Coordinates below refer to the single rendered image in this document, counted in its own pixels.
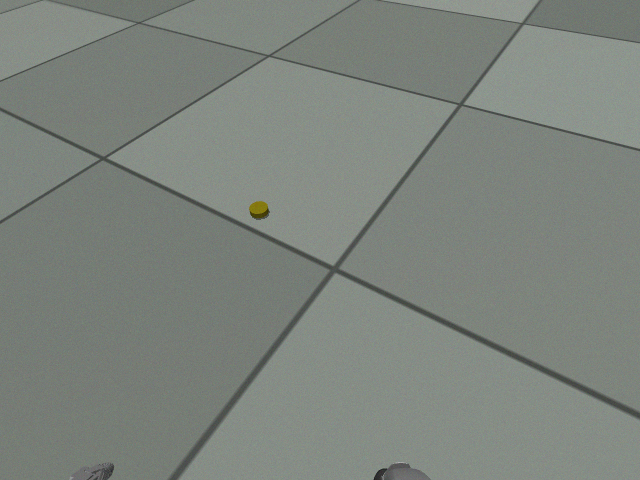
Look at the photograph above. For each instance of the tin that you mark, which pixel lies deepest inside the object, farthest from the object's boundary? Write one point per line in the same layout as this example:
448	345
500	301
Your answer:
258	209

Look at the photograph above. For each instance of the left robot hand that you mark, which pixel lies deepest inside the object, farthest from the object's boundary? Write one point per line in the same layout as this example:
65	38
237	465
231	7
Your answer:
97	472

